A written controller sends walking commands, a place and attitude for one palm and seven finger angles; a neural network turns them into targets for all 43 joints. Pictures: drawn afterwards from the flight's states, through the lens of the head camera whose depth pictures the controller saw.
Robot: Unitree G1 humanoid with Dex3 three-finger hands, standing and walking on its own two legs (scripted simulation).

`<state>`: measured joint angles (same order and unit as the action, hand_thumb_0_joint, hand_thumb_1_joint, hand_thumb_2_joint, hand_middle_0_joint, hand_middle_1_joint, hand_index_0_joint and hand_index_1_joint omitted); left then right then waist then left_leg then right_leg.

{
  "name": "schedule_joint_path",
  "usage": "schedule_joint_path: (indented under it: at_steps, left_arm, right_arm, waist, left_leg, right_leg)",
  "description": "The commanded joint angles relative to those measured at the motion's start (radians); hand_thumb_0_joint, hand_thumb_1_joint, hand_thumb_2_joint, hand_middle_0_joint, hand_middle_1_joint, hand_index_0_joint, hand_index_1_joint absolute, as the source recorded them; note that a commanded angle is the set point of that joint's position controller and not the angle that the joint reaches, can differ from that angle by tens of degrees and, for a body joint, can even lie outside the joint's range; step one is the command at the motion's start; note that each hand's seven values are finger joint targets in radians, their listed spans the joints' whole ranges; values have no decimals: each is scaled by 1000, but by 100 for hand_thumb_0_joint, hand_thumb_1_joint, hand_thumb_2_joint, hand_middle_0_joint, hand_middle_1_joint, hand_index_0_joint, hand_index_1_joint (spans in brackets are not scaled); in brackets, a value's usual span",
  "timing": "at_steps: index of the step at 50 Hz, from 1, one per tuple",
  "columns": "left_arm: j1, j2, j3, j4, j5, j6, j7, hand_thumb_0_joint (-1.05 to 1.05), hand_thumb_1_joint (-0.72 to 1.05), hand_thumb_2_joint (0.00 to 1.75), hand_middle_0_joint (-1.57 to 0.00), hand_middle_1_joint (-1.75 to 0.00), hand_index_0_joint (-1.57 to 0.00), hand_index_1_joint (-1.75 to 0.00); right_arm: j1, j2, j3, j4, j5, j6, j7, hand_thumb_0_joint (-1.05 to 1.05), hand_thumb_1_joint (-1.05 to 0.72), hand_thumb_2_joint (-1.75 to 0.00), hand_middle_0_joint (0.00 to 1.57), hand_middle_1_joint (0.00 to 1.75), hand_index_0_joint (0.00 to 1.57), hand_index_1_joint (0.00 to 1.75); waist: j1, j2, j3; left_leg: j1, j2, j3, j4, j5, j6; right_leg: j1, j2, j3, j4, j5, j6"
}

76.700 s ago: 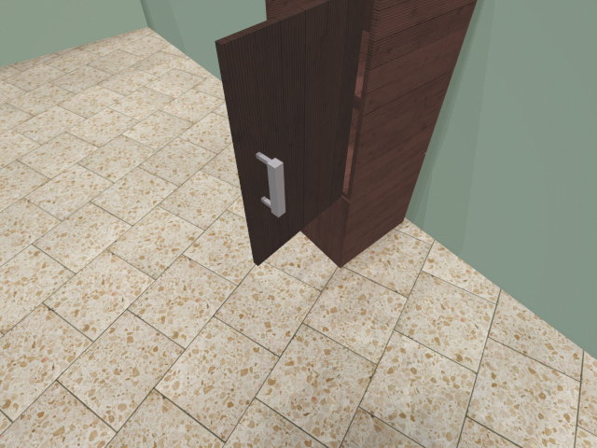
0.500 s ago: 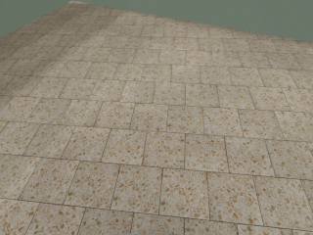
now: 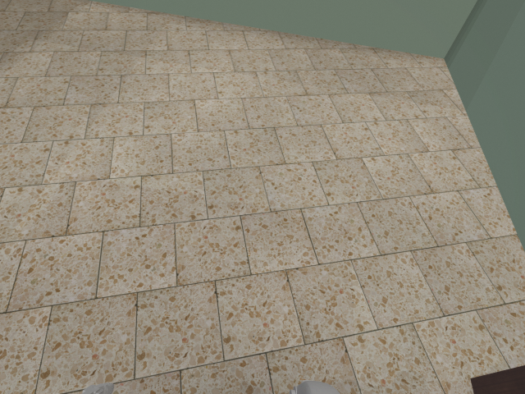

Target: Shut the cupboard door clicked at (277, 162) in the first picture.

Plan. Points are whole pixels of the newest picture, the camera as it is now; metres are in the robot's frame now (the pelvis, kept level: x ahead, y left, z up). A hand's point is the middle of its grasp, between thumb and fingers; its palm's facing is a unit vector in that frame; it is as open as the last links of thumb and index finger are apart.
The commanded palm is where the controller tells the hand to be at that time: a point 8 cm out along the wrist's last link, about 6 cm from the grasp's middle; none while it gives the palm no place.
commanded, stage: turn to face it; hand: left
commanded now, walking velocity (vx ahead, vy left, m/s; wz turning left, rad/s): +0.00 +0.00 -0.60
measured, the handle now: out of the picture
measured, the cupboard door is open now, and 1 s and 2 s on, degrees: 15 15 15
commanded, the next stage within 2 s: none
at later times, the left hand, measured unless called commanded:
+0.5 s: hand (189, 391) +0.14 +0.12 -0.16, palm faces -0.29 -0.93 -0.23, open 7.4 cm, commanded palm none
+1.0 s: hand (212, 338) +0.23 +0.10 -0.16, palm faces -0.55 -0.80 -0.24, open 7.4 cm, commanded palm none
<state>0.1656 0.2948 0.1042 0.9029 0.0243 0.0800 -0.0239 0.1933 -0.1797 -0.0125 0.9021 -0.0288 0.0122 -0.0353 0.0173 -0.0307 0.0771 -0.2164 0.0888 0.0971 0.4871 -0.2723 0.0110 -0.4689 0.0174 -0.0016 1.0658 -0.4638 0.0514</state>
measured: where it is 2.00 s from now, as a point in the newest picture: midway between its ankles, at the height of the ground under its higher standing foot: outside the picture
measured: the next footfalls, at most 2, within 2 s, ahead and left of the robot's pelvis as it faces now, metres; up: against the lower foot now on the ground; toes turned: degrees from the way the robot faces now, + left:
right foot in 0.24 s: +0.02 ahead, -0.15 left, +0.00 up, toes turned -13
left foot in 0.64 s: +0.11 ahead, +0.08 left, +0.00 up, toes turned -21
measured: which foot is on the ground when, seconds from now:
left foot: down 0.00-0.24, up 0.26-0.62, down 0.64-1.00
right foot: up 0.00-0.22, down 0.24-0.64, up 0.66-1.00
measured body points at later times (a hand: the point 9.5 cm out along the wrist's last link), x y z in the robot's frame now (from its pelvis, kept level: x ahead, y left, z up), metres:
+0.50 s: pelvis +0.00 -0.04 -0.01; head +0.05 -0.05 +0.44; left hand +0.16 +0.17 -0.15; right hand +0.00 -0.32 -0.15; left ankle +0.05 +0.11 -0.69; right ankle -0.02 -0.14 -0.74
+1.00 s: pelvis +0.02 -0.02 -0.01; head +0.06 -0.04 +0.44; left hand +0.26 +0.14 -0.15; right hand -0.08 -0.26 -0.15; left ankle +0.07 +0.09 -0.74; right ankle -0.06 -0.13 -0.71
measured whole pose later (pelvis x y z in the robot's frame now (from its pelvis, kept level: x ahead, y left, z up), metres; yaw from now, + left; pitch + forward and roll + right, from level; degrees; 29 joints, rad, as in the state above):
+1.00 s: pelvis +0.02 -0.02 -0.01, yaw -36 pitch +0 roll -2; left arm 0.15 0.27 0.09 0.89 0.02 0.08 -0.04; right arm 0.23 -0.21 -0.04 0.91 -0.03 0.02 -0.02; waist -0.01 0.02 0.09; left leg -0.21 0.16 0.22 0.54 -0.32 -0.03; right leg -0.37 -0.03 -0.06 0.79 -0.42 0.04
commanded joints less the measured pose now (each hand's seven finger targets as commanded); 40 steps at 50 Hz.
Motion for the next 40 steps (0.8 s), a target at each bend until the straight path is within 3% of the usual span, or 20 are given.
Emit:
schedule_joint_path:
  at_steps: [1, 7, 10, 11, 12, 13, 14, 15, 18, 22, 25, 27, 29, 30, 31, 32, 33, 34, 36, 40]
  left_arm:
    - [-42, 16, -4, -98, -6, -13, -16, 0, 90, 90, -20, -30, -20, -30]
    - [-69, 10, -14, -120, -4, -26, -16, 0, 90, 90, -20, -30, -20, -30]
    - [51, 58, -3, -87, -2, -42, -10, 0, 90, 90, -20, -30, -20, -30]
    - [128, 151, 14, -64, 8, -56, 1, 0, 90, 90, -20, -30, -20, -30]
    - [179, 229, 31, -46, 2, -60, 15, 0, 90, 90, -20, -30, -20, -30]
    - [187, 230, 26, -46, -8, -56, 27, 0, 90, 90, -20, -30, -20, -30]
    - [115, 186, 22, -64, -6, -55, 34, 0, 90, 90, -20, -30, -20, -30]
    - [40, 156, 21, -83, -5, -49, 41, 0, 90, 90, -20, -30, -20, -30]
    - [-17, 116, 2, -107, -5, -58, 36, 0, 90, 90, -20, -30, -20, -30]
    - [14, 131, 8, -100, 1, -58, 32, 0, 90, 90, -20, -30, -20, -30]
    - [41, 133, 16, -89, 6, -56, 31, 0, 90, 90, -20, -30, -20, -30]
    - [30, 138, 21, -89, 6, -51, 30, 0, 90, 90, -20, -30, -20, -30]
    - [2, 128, 20, -91, -2, -45, 29, 0, 90, 90, -20, -30, -20, -30]
    - [-16, 105, 16, -92, -7, -41, 29, 0, 90, 90, -20, -30, -20, -30]
    - [0, 56, 5, -110, -18, -34, 24, 0, 90, 90, -20, -30, -20, -30]
    - [-1, 20, -5, -128, -20, -36, 14, 0, 90, 90, -20, -30, -20, -30]
    - [-28, 52, 1, -129, -8, -33, 12, 0, 90, 90, -20, -30, -20, -30]
    - [9, 58, 10, -106, 2, -27, 8, 0, 90, 90, -20, -30, -20, -30]
    - [20, 58, 15, -84, 1, -21, -6, 0, 90, 90, -20, -30, -20, -30]
    - [0, 23, 3, -82, -6, -18, -18, 0, 90, 90, -20, -30, -20, -30]
  right_arm:
    - [65, -221, -65, -46, 1, -15, -11, 0, -90, -90, 20, 30, 20, 30]
    - [67, -251, -84, -34, -1, -10, 4, 0, -90, -90, 20, 30, 20, 30]
    - [39, -252, -91, -41, 12, -6, 13, 0, -90, -90, 20, 30, 20, 30]
    - [38, -193, -80, -62, 21, -5, 19, 0, -90, -90, 20, 30, 20, 30]
    - [-26, -142, -61, -111, 17, 0, 16, 0, -90, -90, 20, 30, 20, 30]
    - [-24, -173, -59, -109, 18, 16, 3, 0, -90, -90, 20, 30, 20, 30]
    - [-22, -162, -63, -97, 20, 21, 3, 0, -90, -90, 20, 30, 20, 30]
    - [-29, -161, -65, -88, 17, 21, 4, 0, -90, -90, 20, 30, 20, 30]
    - [-10, -167, -67, -68, 9, 25, 16, 0, -90, -90, 20, 30, 20, 30]
    - [-10, -147, -66, -68, 11, 25, 19, 0, -90, -90, 20, 30, 20, 30]
    - [-39, -140, -63, -91, 17, 13, 14, 0, -90, -90, 20, 30, 20, 30]
    - [-19, -139, -58, -90, 22, 4, 8, 0, -90, -90, 20, 30, 20, 30]
    - [42, -143, -59, -70, 26, -3, 0, 0, -90, -90, 20, 30, 20, 30]
    - [85, -158, -62, -57, 28, -10, -2, 0, -90, -90, 20, 30, 20, 30]
    - [106, -230, -71, -55, 17, -21, -7, 0, -90, -90, 20, 30, 20, 30]
    - [122, -313, -85, -67, 7, -21, -8, 0, -90, -90, 20, 30, 20, 30]
    - [118, -308, -79, -72, -1, -14, -11, 0, -90, -90, 20, 30, 20, 30]
    - [56, -255, -64, -80, -2, -16, -12, 0, -90, -90, 20, 30, 20, 30]
    - [-10, -227, -54, -108, -2, -18, -16, 0, -90, -90, 20, 30, 20, 30]
    - [48, -215, -57, -81, 3, -18, -16, 0, -90, -90, 20, 30, 20, 30]
  waist:
    - [-36, 206, -88]
    - [-48, 253, -110]
    - [20, 159, -145]
    - [56, -86, -195]
    - [80, -290, -168]
    - [74, -211, -169]
    - [41, -161, -119]
    - [18, -200, -97]
    - [-20, -143, -77]
    - [-10, -88, -104]
    - [6, -98, -123]
    - [-2, -126, -133]
    - [-35, -119, -144]
    - [-58, -80, -154]
    - [-63, 125, -168]
    - [-66, 361, -150]
    - [-73, 270, -118]
    - [-29, 248, -104]
    - [-5, 235, -70]
    - [-24, 218, -100]
  left_leg:
    - [166, 240, -106, -140, 498, 125]
    - [150, 269, -37, -62, 518, 109]
    - [15, 219, 41, 129, 380, 18]
    - [-156, 119, 113, 333, 108, -47]
    - [-377, -17, 79, 565, -389, -87]
    - [-389, 8, -62, 684, -375, -79]
    - [-421, 28, -101, 723, -290, -78]
    - [-430, 40, -102, 727, -229, -83]
    - [-336, 21, -98, 656, -116, -101]
    - [-282, -18, -80, 508, -106, -105]
    - [-251, -35, -85, 363, -155, -98]
    - [-183, -51, -86, 246, -156, -90]
    - [-48, -66, -85, 69, -39, -82]
    - [84, -45, -95, -66, 52, -77]
    - [202, 119, -253, -191, 45, -28]
    - [217, 350, -466, -232, 209, 77]
    - [112, 402, -459, -215, 274, 143]
    - [63, 339, -365, -219, 286, 130]
    - [46, 272, -239, -184, 375, 112]
    - [174, 225, -92, -126, 532, 104]
  right_leg:
    - [-63, -47, -23, -58, 36, 13]
    - [86, -29, -83, -329, 50, -18]
    - [350, -35, -71, -626, 315, -50]
    - [530, -213, 144, -710, 548, -113]
    - [557, -400, 403, -690, 969, -231]
    - [495, -431, 391, -698, 907, -294]
    - [443, -378, 340, -725, 725, -290]
    - [409, -325, 337, -733, 638, -268]
    - [289, -238, 230, -731, 593, -221]
    - [288, -218, 274, -737, 467, -230]
    - [320, -229, 348, -707, 503, -250]
    - [297, -221, 376, -673, 567, -244]
    - [230, -184, 382, -620, 560, -198]
    - [141, -139, 352, -570, 477, -151]
    - [-2, -21, 251, -449, 259, -93]
    - [-120, 69, 82, -214, -128, -36]
    - [-87, 18, 81, -43, -157, -30]
    - [-75, -2, 89, 35, -86, -16]
    - [-88, -20, 53, 117, -27, -3]
    - [-106, -36, -12, 52, 36, 15]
